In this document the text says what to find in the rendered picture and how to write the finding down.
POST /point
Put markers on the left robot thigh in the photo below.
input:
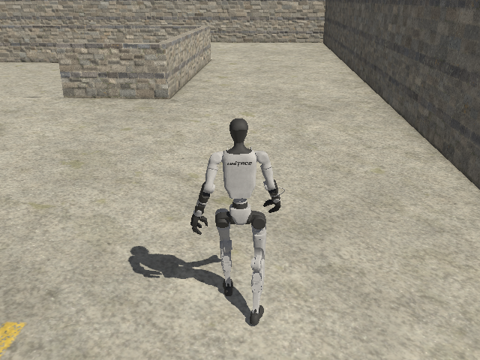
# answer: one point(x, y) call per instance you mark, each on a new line
point(222, 220)

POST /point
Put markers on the left robot forearm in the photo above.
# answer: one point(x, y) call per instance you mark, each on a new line
point(201, 202)

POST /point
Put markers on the robot left upper arm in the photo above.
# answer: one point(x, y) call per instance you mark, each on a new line
point(211, 171)

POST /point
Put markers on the left robot hand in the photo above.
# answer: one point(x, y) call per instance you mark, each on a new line
point(194, 223)

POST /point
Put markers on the right robot hand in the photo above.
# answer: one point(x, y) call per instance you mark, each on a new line
point(270, 202)

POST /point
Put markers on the robot right upper arm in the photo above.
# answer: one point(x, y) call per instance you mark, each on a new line
point(266, 167)

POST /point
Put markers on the right robot forearm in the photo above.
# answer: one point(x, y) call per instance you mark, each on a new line
point(274, 194)

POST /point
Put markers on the robot left shin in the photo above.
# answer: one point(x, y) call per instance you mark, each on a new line
point(226, 263)

